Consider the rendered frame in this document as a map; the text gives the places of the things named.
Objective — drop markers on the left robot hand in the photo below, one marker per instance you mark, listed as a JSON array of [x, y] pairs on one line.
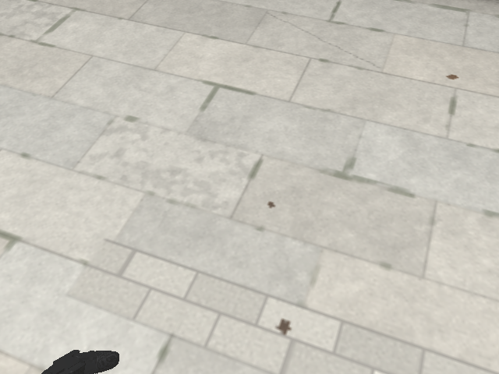
[[84, 363]]

